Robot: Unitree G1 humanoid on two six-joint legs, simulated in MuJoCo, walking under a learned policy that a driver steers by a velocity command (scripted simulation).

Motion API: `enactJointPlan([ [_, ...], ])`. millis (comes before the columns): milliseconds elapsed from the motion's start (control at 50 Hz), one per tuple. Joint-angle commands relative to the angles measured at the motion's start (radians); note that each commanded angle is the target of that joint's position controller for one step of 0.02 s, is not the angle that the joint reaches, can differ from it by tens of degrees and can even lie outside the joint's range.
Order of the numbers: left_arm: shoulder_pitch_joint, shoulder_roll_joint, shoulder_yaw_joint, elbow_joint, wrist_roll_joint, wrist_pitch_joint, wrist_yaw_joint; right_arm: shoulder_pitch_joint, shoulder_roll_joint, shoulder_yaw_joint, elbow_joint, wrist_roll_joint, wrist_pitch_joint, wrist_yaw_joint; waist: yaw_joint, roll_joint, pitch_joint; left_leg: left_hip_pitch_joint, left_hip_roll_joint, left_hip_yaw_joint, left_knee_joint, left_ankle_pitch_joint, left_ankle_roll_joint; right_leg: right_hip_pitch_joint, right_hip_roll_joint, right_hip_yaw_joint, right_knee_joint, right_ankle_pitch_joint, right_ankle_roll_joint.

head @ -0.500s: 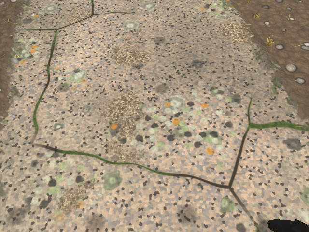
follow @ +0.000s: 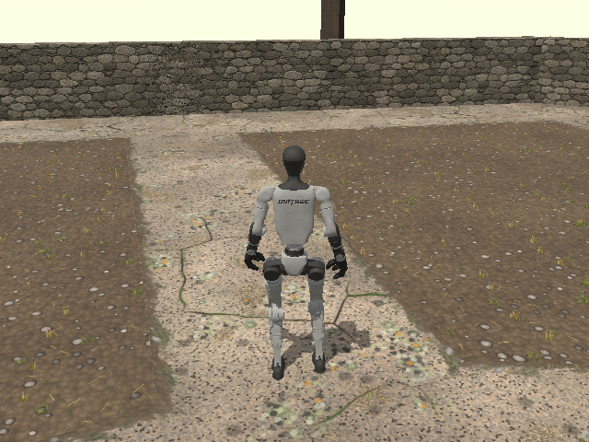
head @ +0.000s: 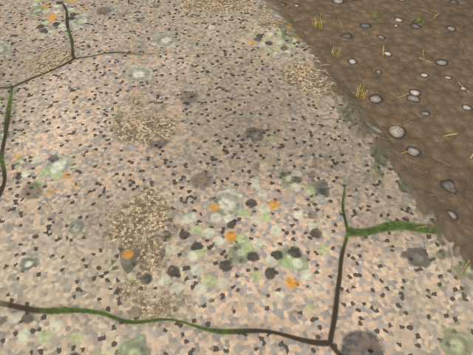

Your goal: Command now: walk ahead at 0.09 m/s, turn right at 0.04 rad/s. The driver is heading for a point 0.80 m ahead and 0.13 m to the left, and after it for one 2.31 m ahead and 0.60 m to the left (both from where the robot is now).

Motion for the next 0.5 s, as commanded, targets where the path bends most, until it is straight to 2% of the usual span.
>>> enactJointPlan([
  [20, 0.044, 0.116, 0.035, -0.047, 0.017, -0.010, 0.009, -0.004, -0.106, -0.016, -0.042, 0.000, -0.009, -0.005, 0.041, 0.081, -0.084, -0.053, 0.191, -0.159, -0.037, 0.116, 0.068, 0.249, -0.044, 0.037, -0.140, 0.212, -0.047],
  [40, 0.042, 0.168, 0.046, -0.054, 0.014, -0.005, 0.016, 0.060, -0.100, -0.015, -0.034, -0.018, -0.015, 0.000, -0.006, -0.004, -0.106, -0.115, 0.129, -0.121, -0.003, -0.027, 0.032, 0.332, -0.103, 0.080, -0.094, 0.331, -0.079],
  [60, 0.024, 0.163, 0.049, -0.043, 0.001, 0.002, 0.016, 0.105, -0.079, -0.011, -0.020, -0.016, -0.014, 0.000, -0.032, -0.092, -0.108, -0.122, 0.076, -0.062, -0.011, -0.119, 0.004, 0.311, -0.102, 0.086, -0.080, 0.196, -0.110],
  [80, 0.005, 0.105, 0.041, -0.043, -0.005, 0.005, 0.009, 0.048, -0.082, -0.008, -0.022, -0.015, -0.005, -0.005, 0.001, -0.077, -0.067, -0.085, 0.067, -0.034, 0.000, -0.110, -0.016, 0.227, -0.068, 0.076, -0.097, 0.056, -0.099],
  [100, -0.004, 0.079, 0.033, -0.045, 0.001, 0.004, 0.005, 0.007, -0.096, -0.012, -0.027, -0.012, 0.004, -0.010, 0.016, -0.049, -0.031, -0.094, 0.067, -0.034, 0.011, -0.097, -0.021, 0.193, -0.048, 0.067, -0.106, 0.031, -0.083],
  [140, -0.003, 0.090, 0.035, -0.035, 0.006, -0.009, 0.000, 0.003, -0.096, -0.013, -0.026, -0.015, 0.020, -0.018, 0.014, -0.053, -0.016, -0.083, 0.073, -0.040, 0.025, -0.053, -0.020, 0.180, -0.035, 0.056, -0.091, 0.087, -0.070],
  [220, 0.010, 0.091, 0.036, -0.009, 0.001, -0.022, 0.001, 0.007, -0.097, -0.015, -0.011, -0.009, 0.024, -0.023, 0.016, -0.027, -0.051, -0.035, 0.085, -0.046, 0.058, 0.047, -0.020, 0.201, -0.028, 0.046, -0.051, 0.200, -0.071],
  [360, 0.005, 0.089, 0.037, 0.043, -0.003, -0.018, 0.004, 0.007, -0.090, -0.020, 0.029, -0.003, 0.038, -0.031, 0.017, 0.017, -0.043, -0.009, 0.088, -0.047, 0.070, 0.067, -0.030, 0.203, -0.017, 0.038, -0.042, 0.207, -0.076],
  [500, 0.004, 0.079, 0.037, 0.113, -0.004, -0.012, 0.009, 0.015, -0.088, -0.024, 0.078, -0.001, 0.046, -0.043, 0.019, 0.027, -0.015, -0.007, 0.090, -0.049, 0.054, 0.037, -0.034, 0.200, -0.003, 0.023, -0.062, 0.151, -0.071],
])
